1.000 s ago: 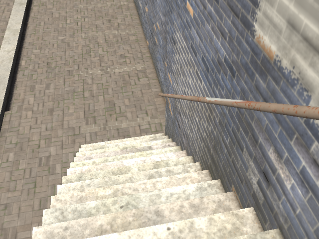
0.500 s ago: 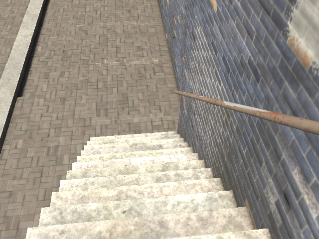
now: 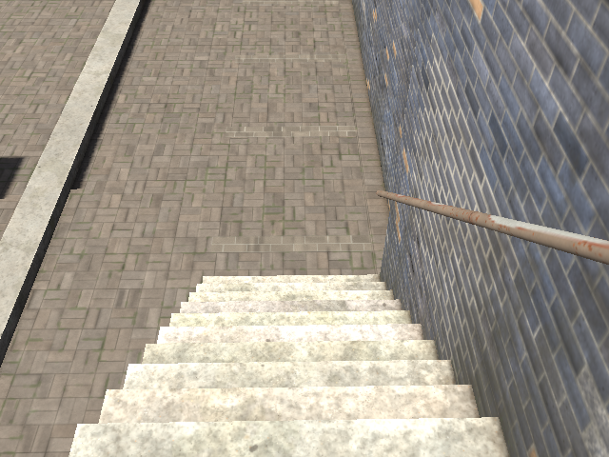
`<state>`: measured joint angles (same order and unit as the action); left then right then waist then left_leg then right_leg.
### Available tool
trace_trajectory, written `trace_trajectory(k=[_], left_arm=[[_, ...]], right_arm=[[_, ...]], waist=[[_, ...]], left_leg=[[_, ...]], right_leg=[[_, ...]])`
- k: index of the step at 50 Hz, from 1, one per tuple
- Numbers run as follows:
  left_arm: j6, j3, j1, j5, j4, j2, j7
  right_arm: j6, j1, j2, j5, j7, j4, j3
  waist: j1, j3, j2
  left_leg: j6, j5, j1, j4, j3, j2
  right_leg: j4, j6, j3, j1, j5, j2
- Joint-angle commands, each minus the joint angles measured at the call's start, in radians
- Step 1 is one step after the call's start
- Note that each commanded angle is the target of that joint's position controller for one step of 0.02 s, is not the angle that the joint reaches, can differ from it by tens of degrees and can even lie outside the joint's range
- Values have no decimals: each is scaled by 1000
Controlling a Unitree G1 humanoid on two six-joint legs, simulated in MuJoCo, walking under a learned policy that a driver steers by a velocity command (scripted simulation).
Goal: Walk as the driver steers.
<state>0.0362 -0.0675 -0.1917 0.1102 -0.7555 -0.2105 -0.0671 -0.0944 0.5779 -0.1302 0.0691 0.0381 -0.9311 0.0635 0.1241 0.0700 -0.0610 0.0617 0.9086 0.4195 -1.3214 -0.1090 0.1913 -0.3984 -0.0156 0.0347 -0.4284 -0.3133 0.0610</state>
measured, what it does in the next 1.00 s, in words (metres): goes down: right foot 0.20 m lower, then left foot 0.20 m lower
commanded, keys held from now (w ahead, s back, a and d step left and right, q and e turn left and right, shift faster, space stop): w+q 0.18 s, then w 0.62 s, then w+e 0.20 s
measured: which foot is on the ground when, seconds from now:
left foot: down 0.00-0.04, up 0.06-0.72, down 0.74-1.00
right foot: up 0.00-0.02, down 0.04-0.74, up 0.76-1.00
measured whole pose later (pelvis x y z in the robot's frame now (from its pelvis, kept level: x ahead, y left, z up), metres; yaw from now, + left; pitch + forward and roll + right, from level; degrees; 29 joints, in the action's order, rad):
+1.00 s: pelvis +0.45 +0.03 -0.31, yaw +10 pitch +0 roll +4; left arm 0.09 0.02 -0.28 0.11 -1.01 -0.23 -0.09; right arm -0.09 0.53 -0.17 0.11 0.03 -1.09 0.02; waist 0.04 0.01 -0.05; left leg 0.04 0.55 0.25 -0.80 0.14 0.04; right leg -0.83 -0.07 0.06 -0.66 -0.35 0.11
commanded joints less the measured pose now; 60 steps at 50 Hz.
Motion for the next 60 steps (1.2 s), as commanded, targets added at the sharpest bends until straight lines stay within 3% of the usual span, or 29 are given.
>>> trace_trajectory(k=[1, 2, 3, 4, 5, 7, 9, 12, 14, 18, 22, 27, 32, 33, 34, 35, 36, 37, 39, 40, 41, 42, 43, 45, 47, 55, 58, 59, 60], left_arm=[[25, 85, -242, -31, -40, -164, 3], [43, 131, -486, -14, -134, -233, 8], [48, 160, -508, -5, -100, -313, -11], [44, 169, -466, -13, -73, -350, -15], [27, 174, -317, -15, -49, -320, -17], [37, 97, -272, 4, -104, -95, -17], [90, 63, -287, -7, -177, 24, 28], [124, 45, -373, 11, -259, -28, 66], [127, 63, -364, 27, -283, -126, 63], [120, 35, -430, 5, -326, -42, 77], [87, 5, -492, 10, -350, 4, 62], [80, 10, -709, -21, -434, 2, 123], [56, 39, -569, -20, -425, -33, 66], [55, 43, -504, 26, -423, -63, 47], [52, 42, -480, -27, -409, -19, 47], [51, 53, -506, 35, -453, -82, 17], [39, 62, -478, -34, -447, -89, 2], [19, 93, -419, 0, -419, -179, -35], [55, 91, -381, -56, -282, -41, -64], [33, 122, -365, -143, -295, -75, 59], [7, 120, -350, -91, -302, -59, 103], [-1, 128, -332, -80, -309, -53, 112], [25, 82, -355, -20, -299, 36, 36], [35, 71, -365, 7, -341, 98, -49], [48, 72, -328, 29, -314, 32, -62], [43, 84, -17, 11, -183, -77, -3], [63, 157, -515, -27, -390, -183, 18], [53, 198, -692, 6, -465, -333, 22], [76, 220, -770, 13, -477, -396, 22]], right_arm=[[28, -89, -245, -7, 48, 95, -44], [22, 37, -151, 25, 86, 53, -29], [4, 209, -60, -35, 93, 42, -36], [3, 226, -84, -61, 85, 103, -32], [17, 25, -147, -41, 69, 196, -39], [35, -13, -95, -39, 42, 128, -17], [48, 3, -68, 3, 72, 101, -26], [43, -192, -111, -5, 109, 107, -50], [35, -144, -121, -6, 105, 79, -56], [9, -271, -145, -3, 55, 63, -47], [34, -365, -116, 35, 87, 64, -33], [39, -616, -104, 17, 77, 108, -20], [61, -637, -117, 34, 85, 112, -17], [63, -474, -97, 58, 79, 72, -10], [56, -433, -157, 44, 69, 32, -37], [48, -162, -180, 57, 63, -59, -56], [41, -25, -249, 46, 48, -125, -100], [45, 204, -267, 59, 44, -171, -124], [46, 174, -362, 47, 44, -192, -163], [69, -24, -299, -98, -12, -146, -150], [75, -87, -229, -100, -46, -116, -139], [58, -152, -161, -81, -57, -97, -113], [31, -85, -3, 50, 6, -102, -59], [17, -163, -61, 53, 10, -75, -61], [-12, -143, 1, 42, -5, -83, -27], [11, 43, -178, 21, -24, -142, -51], [57, -61, -265, 61, 44, -145, -79], [56, 99, -144, 33, 93, -149, -83], [24, -64, -110, -18, 106, -35, -78]], waist=[[-180, -84, 102], [-193, 39, -34], [-151, 188, -201], [-137, 264, -135], [-179, 138, -33], [-96, -88, 163], [-31, -235, 60], [-159, -204, -30], [-95, -155, 7], [-139, -151, 26], [-141, -185, -19], [-298, -250, -6], [-259, -251, 60], [-175, -213, -1], [-188, -201, 124], [-96, -136, 98], [-11, -130, 234], [88, -2, 303], [6, 247, 180], [-116, 35, 81], [-126, -35, 68], [-160, -92, 17], [-143, -160, -50], [-201, -173, 138], [-181, -156, 118], [-63, -242, 83], [-315, -153, -1], [-283, 79, -245], [-312, 102, -178]], left_leg=[[160, -534, 163, -31, -434, -153], [68, -527, 428, -379, -308, -75], [3, -76, 775, -830, -65, 13], [-26, -143, 939, -966, -46, -19], [-90, -273, 1107, -880, -56, -115], [-49, -618, 929, -676, -95, -260], [5, -936, 791, -360, -34, -327], [10, -1243, 650, -64, 52, -274], [23, -1228, 719, -84, -48, -261], [-2, -1526, 845, 374, -111, -236], [4, -1504, 384, 363, 76, -234], [-58, -1323, 644, 789, 65, -277], [-11, -1202, 199, 967, 109, -291], [5, -1238, 32, 823, 45, -320], [3, -1156, -16, 1085, 91, -310], [14, -1334, -364, 986, 130, -291], [36, -1389, -553, 1285, 210, -267], [137, -1565, -956, 1107, 119, -347], [345, -2141, -1237, 656, -52, -599], [289, -1606, -1024, 746, -110, -638], [286, -1350, -790, 781, -133, -633], [230, -1197, -543, 829, -90, -598], [228, -1134, -151, 948, 54, -533], [209, -1059, 220, 863, 155, -384], [175, -868, 215, 782, 109, -407], [75, -665, -66, 390, 31, -476], [6, -706, 135, -215, 104, -376], [-59, -42, 415, -808, 234, -177], [-65, -51, 682, -884, 195, -159]], right_leg=[[250, -74, -49, 417, 24, 37], [28, -195, 32, 774, -191, 139], [-339, -333, 52, 1049, -765, 293], [-339, -410, 224, 1080, -905, 415], [-174, -455, 447, 909, -245, 506], [-18, -272, 271, 376, 295, 392], [-11, -128, 64, 30, 478, 173], [62, -143, 62, -152, 700, 161], [-11, -141, 126, -22, 503, 203], [-146, -131, 106, 251, 394, 194], [-154, -178, 41, -84, 631, 161], [-347, -200, 154, 434, 477, 185], [-414, -209, 140, 250, 408, 166], [-508, -216, 176, 172, 311, 209], [-606, -197, 116, 214, 386, 151], [-822, -156, 62, 105, 277, 110], [-1036, -108, -32, 18, 474, -15], [-1449, -59, -57, -271, 879, -107], [-1658, -25, -2, -596, 1144, -131], [-1364, -41, 36, -783, 1077, -40], [-1278, -25, 33, -706, 1076, 8], [-1058, -6, 114, -581, 813, 26], [-771, -72, 99, -331, 412, 115], [-724, -85, -17, -2, 125, 44], [-584, -78, 73, -50, -19, 94], [-143, -29, -54, 23, 130, 11], [216, -106, -86, 637, 24, 3], [-218, -319, 62, 1005, -709, 160], [-266, -363, 216, 1122, -864, 223]])
Keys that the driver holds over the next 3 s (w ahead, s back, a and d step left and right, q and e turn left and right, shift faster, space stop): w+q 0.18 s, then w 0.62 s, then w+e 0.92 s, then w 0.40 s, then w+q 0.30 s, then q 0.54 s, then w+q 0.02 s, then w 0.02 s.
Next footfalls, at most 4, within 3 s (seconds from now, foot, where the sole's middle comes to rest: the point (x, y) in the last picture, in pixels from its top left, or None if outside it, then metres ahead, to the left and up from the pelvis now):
0.04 right None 0.12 -0.11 -0.84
0.74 left None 0.40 0.13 -1.04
1.16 right None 0.63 -0.07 -1.24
1.58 left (249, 453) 0.88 0.10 -1.44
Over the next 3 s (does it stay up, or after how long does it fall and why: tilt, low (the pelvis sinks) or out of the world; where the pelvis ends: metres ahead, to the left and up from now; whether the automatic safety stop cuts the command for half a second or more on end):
stays up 1.36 -0.13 -1.14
